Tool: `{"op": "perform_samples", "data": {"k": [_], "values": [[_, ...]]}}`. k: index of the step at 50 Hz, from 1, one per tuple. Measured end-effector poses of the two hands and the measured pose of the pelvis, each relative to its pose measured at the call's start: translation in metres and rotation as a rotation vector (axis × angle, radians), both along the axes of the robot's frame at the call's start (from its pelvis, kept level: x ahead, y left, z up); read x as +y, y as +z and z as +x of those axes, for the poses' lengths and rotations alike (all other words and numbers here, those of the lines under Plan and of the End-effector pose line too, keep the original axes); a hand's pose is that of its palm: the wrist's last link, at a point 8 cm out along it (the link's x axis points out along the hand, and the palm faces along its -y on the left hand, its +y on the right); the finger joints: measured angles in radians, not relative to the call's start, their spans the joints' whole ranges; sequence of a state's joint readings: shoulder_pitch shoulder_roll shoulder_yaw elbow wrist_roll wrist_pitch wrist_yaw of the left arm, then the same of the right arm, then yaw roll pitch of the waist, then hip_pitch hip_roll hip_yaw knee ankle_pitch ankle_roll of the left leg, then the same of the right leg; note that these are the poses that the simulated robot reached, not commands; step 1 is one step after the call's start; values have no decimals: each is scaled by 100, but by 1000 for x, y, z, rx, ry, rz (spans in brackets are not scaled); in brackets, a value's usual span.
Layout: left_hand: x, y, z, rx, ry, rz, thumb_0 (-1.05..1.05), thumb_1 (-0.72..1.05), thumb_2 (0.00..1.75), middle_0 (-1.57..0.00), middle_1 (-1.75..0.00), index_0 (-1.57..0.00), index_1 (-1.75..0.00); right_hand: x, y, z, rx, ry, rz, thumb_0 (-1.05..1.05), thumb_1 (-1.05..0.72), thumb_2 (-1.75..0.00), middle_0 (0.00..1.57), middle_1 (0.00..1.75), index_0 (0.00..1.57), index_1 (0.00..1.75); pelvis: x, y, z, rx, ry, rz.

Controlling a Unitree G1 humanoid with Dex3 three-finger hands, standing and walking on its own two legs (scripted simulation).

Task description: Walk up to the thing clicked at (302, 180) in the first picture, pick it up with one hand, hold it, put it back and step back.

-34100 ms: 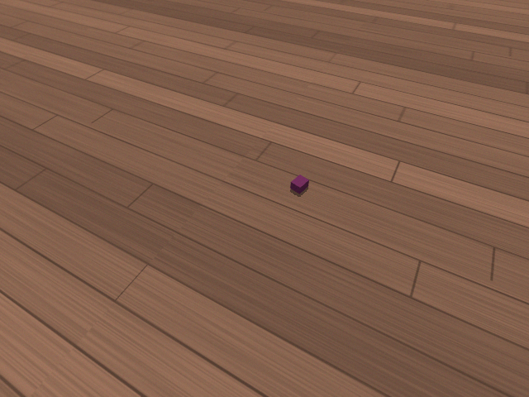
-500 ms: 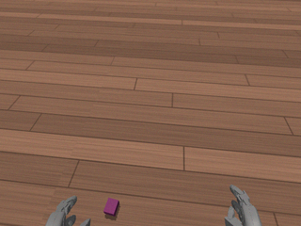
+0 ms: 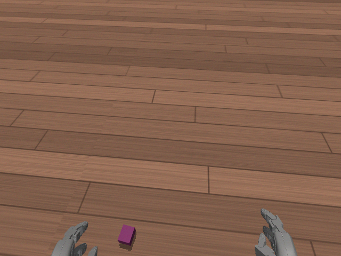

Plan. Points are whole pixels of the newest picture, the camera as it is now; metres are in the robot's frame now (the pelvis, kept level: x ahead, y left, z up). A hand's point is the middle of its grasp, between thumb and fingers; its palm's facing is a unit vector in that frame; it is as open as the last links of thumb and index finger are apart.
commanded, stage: home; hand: left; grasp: from above
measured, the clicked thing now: (127, 234) +0.40 +0.23 -0.69
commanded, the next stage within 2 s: stand in 0.90 s
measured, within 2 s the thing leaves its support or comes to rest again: neither
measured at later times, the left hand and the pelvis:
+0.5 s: hand out of the picture +0.16 +0.18 -0.04, palm faces +0.06 -0.98 -0.21, open 7.4 cm; pelvis +0.00 +0.00 +0.00, yaw +0 degrees
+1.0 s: hand out of the picture +0.16 +0.18 -0.04, palm faces +0.06 -0.98 -0.21, open 7.4 cm; pelvis +0.00 +0.00 +0.00, yaw +0 degrees
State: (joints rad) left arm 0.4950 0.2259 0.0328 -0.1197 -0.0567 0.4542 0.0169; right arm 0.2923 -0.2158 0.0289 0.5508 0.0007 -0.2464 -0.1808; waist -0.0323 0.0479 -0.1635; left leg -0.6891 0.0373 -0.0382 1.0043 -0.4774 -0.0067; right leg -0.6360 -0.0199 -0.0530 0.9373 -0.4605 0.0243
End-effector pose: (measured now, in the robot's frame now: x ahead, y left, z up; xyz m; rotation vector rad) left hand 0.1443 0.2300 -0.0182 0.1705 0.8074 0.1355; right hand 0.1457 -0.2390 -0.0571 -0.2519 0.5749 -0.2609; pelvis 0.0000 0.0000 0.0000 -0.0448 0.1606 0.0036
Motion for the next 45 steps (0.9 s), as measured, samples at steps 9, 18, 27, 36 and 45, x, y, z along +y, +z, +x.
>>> {"op": "perform_samples", "data": {"k": [9, 18, 27, 36, 45], "values": [[-2, 0, 0, -1, 3, 0, 1, 81, 85, -19, -28, -19, -28, -2, -2, -1, 8, 0, -2, 1, -90, -90, 20, 30, 20, 30, -2, -1, 0, 4, 3, 1], [-3, 0, 1, -3, 2, 2, 2, 88, 89, -20, -30, -20, -29, -4, -3, 0, 9, -7, -3, 1, -90, -90, 20, 30, 20, 30, -3, -1, 1, 5, 2, 2], [-4, 1, 3, -9, -1, 4, 2, 90, 90, -20, -30, -20, -30, -6, -2, 1, 8, -6, -3, 1, -90, -90, 20, 30, 20, 30, -4, -1, 2, 4, 3, 1], [-5, 0, 1, -2, -1, 1, 2, 90, 90, -20, -30, -20, -30, -6, -2, 1, 8, -7, 0, 1, -90, -90, 20, 30, 20, 30, -4, -1, 2, 5, 2, 2], [-5, 1, 2, -5, 2, 4, 2, 90, 90, -20, -30, -20, -30, -5, -3, 1, 12, -3, 2, 1, -90, -90, 20, 30, 20, 30, -5, -2, 1, 9, 4, 1]]}}
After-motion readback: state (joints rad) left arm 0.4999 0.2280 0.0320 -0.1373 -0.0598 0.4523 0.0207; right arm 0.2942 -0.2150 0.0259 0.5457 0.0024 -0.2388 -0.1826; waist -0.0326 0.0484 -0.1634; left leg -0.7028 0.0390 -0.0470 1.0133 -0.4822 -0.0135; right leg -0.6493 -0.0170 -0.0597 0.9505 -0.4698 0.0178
